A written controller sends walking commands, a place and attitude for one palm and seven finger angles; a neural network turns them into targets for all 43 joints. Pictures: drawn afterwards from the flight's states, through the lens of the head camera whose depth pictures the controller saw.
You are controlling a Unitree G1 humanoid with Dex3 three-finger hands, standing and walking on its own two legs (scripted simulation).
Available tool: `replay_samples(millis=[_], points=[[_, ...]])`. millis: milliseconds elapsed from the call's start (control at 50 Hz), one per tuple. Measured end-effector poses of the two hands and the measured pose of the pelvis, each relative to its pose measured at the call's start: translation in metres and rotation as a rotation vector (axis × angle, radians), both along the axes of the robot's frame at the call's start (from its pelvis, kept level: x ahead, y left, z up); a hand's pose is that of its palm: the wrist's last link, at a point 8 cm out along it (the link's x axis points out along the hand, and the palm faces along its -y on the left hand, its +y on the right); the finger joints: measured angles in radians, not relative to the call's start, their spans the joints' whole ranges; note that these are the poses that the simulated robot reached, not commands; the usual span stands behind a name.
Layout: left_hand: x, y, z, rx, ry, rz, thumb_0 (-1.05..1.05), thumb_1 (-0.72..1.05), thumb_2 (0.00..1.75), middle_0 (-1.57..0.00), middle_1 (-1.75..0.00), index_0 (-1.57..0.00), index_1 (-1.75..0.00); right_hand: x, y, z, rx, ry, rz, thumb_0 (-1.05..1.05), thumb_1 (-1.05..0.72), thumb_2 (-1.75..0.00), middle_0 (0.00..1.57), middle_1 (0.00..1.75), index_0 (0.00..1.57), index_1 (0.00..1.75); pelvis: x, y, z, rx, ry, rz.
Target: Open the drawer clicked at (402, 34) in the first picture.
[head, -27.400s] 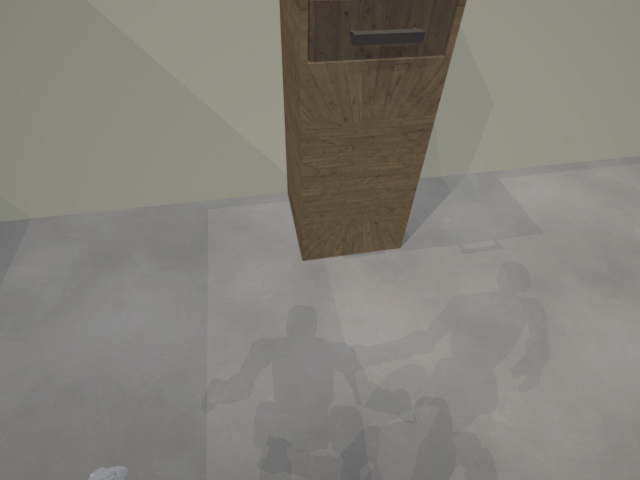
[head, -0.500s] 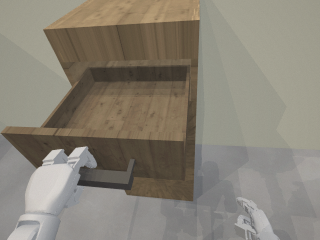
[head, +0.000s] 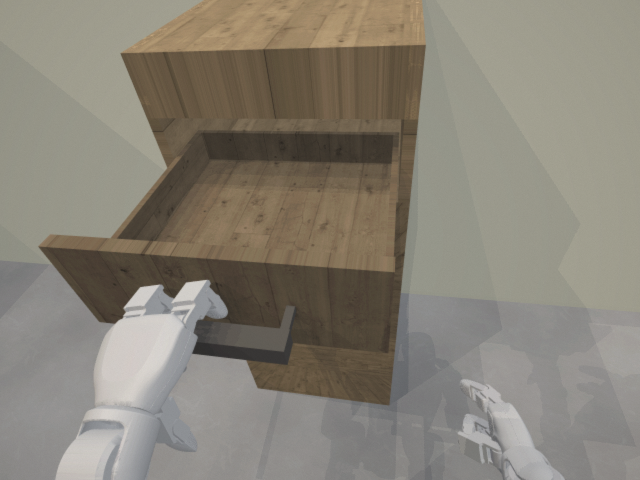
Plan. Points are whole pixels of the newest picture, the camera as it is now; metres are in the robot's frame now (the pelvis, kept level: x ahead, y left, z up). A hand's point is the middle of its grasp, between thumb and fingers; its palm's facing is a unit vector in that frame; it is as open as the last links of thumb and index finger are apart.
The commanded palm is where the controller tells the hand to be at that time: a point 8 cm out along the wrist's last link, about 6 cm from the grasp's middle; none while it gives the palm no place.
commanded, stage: lift the hand off the handle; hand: left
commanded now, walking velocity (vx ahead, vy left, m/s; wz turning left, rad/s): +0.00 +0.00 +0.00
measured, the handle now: (210, 321) +0.24 +0.17 +0.13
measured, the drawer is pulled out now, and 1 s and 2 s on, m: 0.30 0.29 0.29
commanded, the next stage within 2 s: draw the hand back to the body in 1.48 s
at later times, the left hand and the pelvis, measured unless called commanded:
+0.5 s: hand (176, 343) +0.20 +0.18 +0.15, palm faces +0.18 -0.13 -0.98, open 13.7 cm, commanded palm +0.15 +0.18 +0.21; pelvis -0.02 -0.01 +0.01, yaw +0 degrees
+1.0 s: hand (159, 304) +0.21 +0.18 +0.20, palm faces +0.20 -0.09 -0.98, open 13.6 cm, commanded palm +0.17 +0.18 +0.28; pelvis -0.02 -0.01 +0.01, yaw +2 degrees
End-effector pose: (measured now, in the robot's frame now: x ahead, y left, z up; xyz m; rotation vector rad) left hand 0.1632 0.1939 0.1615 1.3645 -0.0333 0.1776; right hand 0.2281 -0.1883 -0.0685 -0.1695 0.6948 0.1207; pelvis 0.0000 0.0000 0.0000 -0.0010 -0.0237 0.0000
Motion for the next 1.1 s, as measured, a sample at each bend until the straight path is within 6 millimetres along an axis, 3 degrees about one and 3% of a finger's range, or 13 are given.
replay_samples(millis=[300, 500, 720, 980, 1100], points=[[0.006, -0.003, 0.005, 0.063, 0.010, -0.020, -0.01, -0.49, 0.30, -0.34, -1.22, -0.37, -1.27, -0.018, 0.012, -0.006, 0.017, 0.033, 0.020, 0.01, -0.91, -0.90, 0.20, 0.30, 0.20, 0.30, -0.017, -0.005, 0.002, 0.006, -0.038, 0.010], [0.004, -0.008, 0.040, 0.085, -0.048, -0.096, -0.01, -0.49, 0.30, -0.37, -1.23, -0.34, -1.22, -0.019, -0.004, 0.004, 0.020, -0.024, -0.026, 0.01, -0.91, -0.90, 0.20, 0.30, 0.20, 0.30, -0.021, -0.009, 0.006, 0.007, -0.057, 0.003], [0.004, -0.003, 0.062, 0.098, -0.049, -0.087, -0.01, -0.49, 0.30, -0.37, -1.22, -0.35, -1.22, -0.017, -0.017, 0.007, 0.016, -0.038, -0.035, 0.01, -0.91, -0.90, 0.20, 0.30, 0.20, 0.30, -0.024, -0.013, 0.008, 0.009, -0.068, 0.008], [0.010, -0.006, 0.087, 0.129, -0.061, -0.121, -0.01, -0.49, 0.30, -0.45, -1.26, -0.37, -1.23, -0.007, 0.001, 0.007, 0.048, -0.063, 0.016, 0.01, -0.91, -0.90, 0.20, 0.30, 0.20, 0.30, -0.024, -0.012, 0.009, 0.010, -0.073, 0.028], [0.020, -0.020, 0.126, 0.158, -0.205, -0.172, -0.01, -0.49, 0.30, -0.40, -1.24, -0.35, -1.22, -0.001, 0.012, 0.010, 0.079, -0.072, 0.038, 0.01, -0.91, -0.90, 0.20, 0.30, 0.20, 0.30, -0.024, -0.011, 0.009, 0.013, -0.065, 0.030]])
